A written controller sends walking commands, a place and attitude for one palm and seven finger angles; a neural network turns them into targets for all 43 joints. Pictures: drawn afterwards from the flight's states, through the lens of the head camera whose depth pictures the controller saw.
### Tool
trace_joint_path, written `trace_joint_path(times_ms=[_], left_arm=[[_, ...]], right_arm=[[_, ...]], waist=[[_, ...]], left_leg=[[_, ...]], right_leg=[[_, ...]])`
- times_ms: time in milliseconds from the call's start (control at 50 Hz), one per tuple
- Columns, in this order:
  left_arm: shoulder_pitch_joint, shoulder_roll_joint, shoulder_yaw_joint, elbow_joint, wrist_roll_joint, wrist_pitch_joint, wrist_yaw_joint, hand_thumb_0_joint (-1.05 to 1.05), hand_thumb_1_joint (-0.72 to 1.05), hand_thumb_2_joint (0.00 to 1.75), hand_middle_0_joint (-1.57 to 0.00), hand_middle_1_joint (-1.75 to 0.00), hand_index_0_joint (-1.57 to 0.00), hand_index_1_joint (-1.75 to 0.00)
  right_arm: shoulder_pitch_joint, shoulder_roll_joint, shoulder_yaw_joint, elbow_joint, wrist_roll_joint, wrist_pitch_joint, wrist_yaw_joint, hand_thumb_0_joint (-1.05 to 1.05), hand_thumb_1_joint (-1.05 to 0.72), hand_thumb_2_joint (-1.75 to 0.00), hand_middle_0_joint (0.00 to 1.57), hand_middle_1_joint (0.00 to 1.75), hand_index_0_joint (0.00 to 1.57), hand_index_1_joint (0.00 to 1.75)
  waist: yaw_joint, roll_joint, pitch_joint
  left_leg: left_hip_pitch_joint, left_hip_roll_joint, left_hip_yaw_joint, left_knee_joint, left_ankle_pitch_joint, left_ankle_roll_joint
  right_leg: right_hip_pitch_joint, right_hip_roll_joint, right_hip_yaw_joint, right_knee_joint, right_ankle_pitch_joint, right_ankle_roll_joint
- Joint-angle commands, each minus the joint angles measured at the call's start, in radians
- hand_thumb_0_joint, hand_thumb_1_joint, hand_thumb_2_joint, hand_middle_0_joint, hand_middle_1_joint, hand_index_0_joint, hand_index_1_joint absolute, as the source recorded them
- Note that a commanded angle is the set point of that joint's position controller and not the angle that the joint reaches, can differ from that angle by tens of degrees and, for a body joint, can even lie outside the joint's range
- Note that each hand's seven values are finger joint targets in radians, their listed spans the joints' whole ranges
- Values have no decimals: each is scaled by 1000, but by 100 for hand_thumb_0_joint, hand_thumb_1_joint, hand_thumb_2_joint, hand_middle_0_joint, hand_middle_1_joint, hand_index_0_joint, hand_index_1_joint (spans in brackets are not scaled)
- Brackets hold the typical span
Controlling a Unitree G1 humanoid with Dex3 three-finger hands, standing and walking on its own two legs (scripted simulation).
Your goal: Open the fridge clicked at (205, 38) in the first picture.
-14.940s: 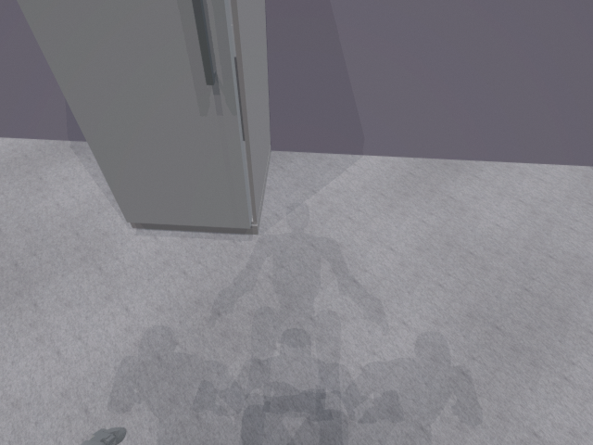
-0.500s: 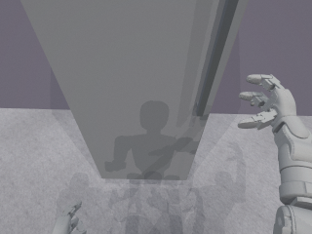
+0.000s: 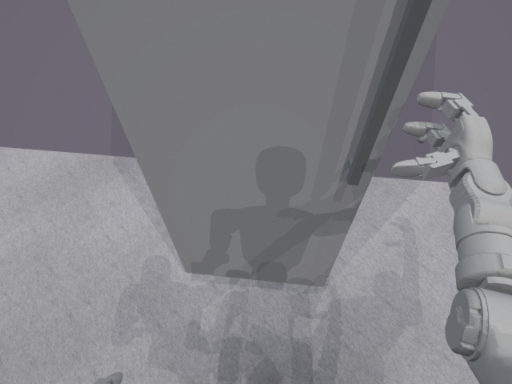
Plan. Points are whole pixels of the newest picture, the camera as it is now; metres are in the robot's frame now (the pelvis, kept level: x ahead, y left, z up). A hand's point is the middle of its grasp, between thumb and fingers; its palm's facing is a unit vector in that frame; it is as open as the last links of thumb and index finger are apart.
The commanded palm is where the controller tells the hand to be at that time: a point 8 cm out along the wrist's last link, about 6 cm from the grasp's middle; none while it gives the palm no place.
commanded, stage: move the hooked fingers beside the handle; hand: right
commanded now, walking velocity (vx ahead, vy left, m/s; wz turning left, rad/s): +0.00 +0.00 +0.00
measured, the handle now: (393, 58) +0.52 -0.12 +0.25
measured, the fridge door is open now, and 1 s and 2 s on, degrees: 0 0 0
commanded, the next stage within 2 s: feel for the door with the fingertips in 0.76 s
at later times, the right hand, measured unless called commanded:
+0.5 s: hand (423, 146) +0.45 -0.18 +0.16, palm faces +0.02 +1.00 +0.00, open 14.0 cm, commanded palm +0.43 -0.23 +0.15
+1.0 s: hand (414, 142) +0.47 -0.17 +0.15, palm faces +0.01 +1.00 +0.00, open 14.0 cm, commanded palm +0.44 -0.21 +0.15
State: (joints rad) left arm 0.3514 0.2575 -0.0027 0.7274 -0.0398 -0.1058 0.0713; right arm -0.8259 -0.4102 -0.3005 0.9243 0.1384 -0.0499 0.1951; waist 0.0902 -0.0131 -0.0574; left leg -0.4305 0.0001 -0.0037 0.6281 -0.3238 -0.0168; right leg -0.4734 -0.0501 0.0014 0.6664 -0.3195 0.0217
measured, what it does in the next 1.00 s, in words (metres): stands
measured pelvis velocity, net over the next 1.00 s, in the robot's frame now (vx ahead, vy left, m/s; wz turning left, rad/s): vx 0.00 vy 0.00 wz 0.00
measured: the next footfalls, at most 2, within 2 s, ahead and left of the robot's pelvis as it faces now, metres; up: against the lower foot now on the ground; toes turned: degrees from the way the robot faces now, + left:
none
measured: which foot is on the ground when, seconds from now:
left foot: down 0.00-1.00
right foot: down 0.00-1.00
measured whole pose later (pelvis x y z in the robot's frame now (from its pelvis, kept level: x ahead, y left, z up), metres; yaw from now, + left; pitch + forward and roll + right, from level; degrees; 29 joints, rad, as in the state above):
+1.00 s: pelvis +0.00 +0.00 +0.00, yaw +0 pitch +8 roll +1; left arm 0.38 0.26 0.00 0.72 -0.04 -0.11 0.06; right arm -0.83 -0.40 -0.29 0.96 0.14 -0.10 0.19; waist 0.09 -0.02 -0.07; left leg -0.47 -0.01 0.00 0.66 -0.33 -0.02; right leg -0.52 -0.05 0.00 0.70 -0.33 0.02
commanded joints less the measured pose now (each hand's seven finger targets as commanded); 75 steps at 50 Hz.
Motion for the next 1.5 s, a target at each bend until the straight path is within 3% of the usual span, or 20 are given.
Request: trace_joint_path(times_ms=[0,40,120,220,380,460,520,640,700,740,820,840,900,1000,1120,1220,1240,1340,1400,1480], left_arm=[[32,152,53,-103,-1,-42,4,0,90,90,-20,-30,-20,-30],[43,161,56,-104,0,-36,3,0,90,90,-20,-30,-20,-30],[30,157,55,-125,-7,-26,1,0,90,90,-20,-30,-20,-30],[16,147,57,-134,-6,-33,5,0,90,90,-20,-30,-20,-30],[7,148,46,-103,-10,-35,13,0,90,90,-20,-30,-20,-30],[9,147,42,-108,-7,-35,10,0,90,90,-20,-30,-20,-30],[14,154,41,-111,-6,-36,10,0,90,90,-20,-30,-20,-30],[28,154,44,-116,2,-42,3,0,90,90,-20,-30,-20,-30],[22,151,43,-117,-3,-45,1,0,90,90,-20,-30,-20,-30],[32,158,45,-110,-4,-39,4,0,90,90,-20,-30,-20,-30],[41,160,46,-109,-4,-37,6,0,90,90,-20,-30,-20,-30],[46,162,49,-110,-1,-36,7,0,90,90,-20,-30,-20,-30],[42,148,51,-120,-3,-44,-1,0,90,90,-20,-30,-20,-30],[43,153,55,-108,-8,-38,-2,0,90,90,-20,-30,-20,-30],[33,136,54,-104,0,-45,-9,0,90,90,-20,-30,-20,-30],[33,137,53,-99,8,-45,-12,0,90,90,-20,-30,-20,-30],[35,142,54,-96,10,-40,-10,0,90,90,-20,-30,-20,-30],[35,140,48,-98,13,-32,-10,0,90,90,-20,-30,-20,-30],[30,136,47,-105,9,-31,-11,0,90,90,-20,-30,-20,-30],[39,141,49,-102,4,-30,-6,0,90,90,-20,-30,-20,-30]], right_arm=[[-446,-221,-39,-225,9,-103,-1,0,50,-30,30,120,30,120],[-398,-260,-81,-175,6,-88,0,0,50,-30,30,120,30,120],[-377,-232,-56,-187,3,-60,4,0,50,-30,30,120,30,120],[-449,-199,-24,-351,20,-106,-2,0,50,-30,30,120,30,120],[-501,-178,8,-209,7,-69,-11,0,50,-30,30,120,30,120],[-512,-157,21,-171,11,-71,-8,0,50,-30,30,120,30,120],[-522,-205,-17,-150,15,-92,-5,0,50,-30,30,120,30,120],[-552,-236,-32,-188,-4,-147,-15,0,50,-30,30,120,30,120],[-537,-194,-2,-166,4,-139,-4,0,50,-30,30,120,30,120],[-532,-217,-18,-133,2,-127,-2,0,50,-30,30,120,30,120],[-546,-230,-32,-129,6,-111,1,0,50,-30,30,120,30,120],[-540,-273,-66,-157,2,-122,-2,0,50,-30,30,120,30,120],[-500,-174,1,-211,8,-131,-1,0,50,-30,30,120,30,120],[-500,-149,11,-198,19,-99,-11,0,50,-30,30,120,30,120],[-531,-74,58,-253,-2,-93,-69,0,50,-30,30,120,30,120],[-529,-111,11,-249,-11,-106,-107,0,50,-30,30,120,30,120],[-518,-155,-23,-228,-20,-105,-114,0,50,-30,30,120,30,120],[-536,-180,-36,-161,-44,-105,-116,0,50,-30,30,120,30,120],[-548,-148,-2,-155,-38,-111,-92,0,50,-30,30,120,30,120],[-584,-149,0,-134,-12,-120,-61,0,50,-30,30,120,30,120]], waist=[[-15,-37,-390],[-24,3,-368],[-19,-2,-320],[-10,-47,-376],[11,-35,-274],[15,-15,-305],[10,18,-319],[2,-32,-391],[12,-31,-364],[11,-6,-323],[15,-4,-333],[-2,-16,-367],[2,-55,-391],[13,7,-336],[12,-59,-359],[0,-17,-391],[-4,5,-386],[6,45,-346],[14,3,-355],[25,26,-358]], left_leg=[[114,-39,28,-44,372,30],[135,-38,28,-45,376,30],[112,-37,28,-55,355,27],[115,-45,25,-51,378,29],[42,-37,32,-72,245,28],[51,-33,32,-62,261,28],[59,-32,27,-58,252,27],[73,-36,24,-33,296,30],[58,-38,24,-39,280,28],[55,-37,25,-46,260,28],[57,-36,21,-48,274,25],[85,-35,19,-39,302,29],[77,-42,25,-33,333,29],[69,-42,30,-47,311,26],[43,-45,37,-38,314,29],[81,-44,36,-26,359,30],[92,-42,31,-27,368,28],[101,-37,20,-32,378,23],[98,-36,13,-34,402,23],[97,-36,12,-42,377,21]], right_leg=[[219,39,-10,-45,325,-32],[176,41,-18,-46,311,-35],[159,39,-25,-55,279,-37],[235,35,-16,-43,327,-37],[186,39,-2,-60,196,-38],[179,43,-1,-52,208,-36],[160,42,-1,-48,188,-36],[191,43,0,-30,242,-35],[177,42,-3,-32,214,-34],[144,41,-3,-36,192,-36],[139,43,-8,-36,194,-39],[146,43,-8,-31,226,-38],[193,41,-9,-23,272,-34],[157,39,-8,-35,234,-36],[214,39,0,-28,279,-30],[208,40,-3,-28,308,-30],[191,42,-9,-23,306,-34],[142,46,-21,-27,270,-39],[157,48,-27,-20,279,-38],[146,49,-24,-23,246,-40]])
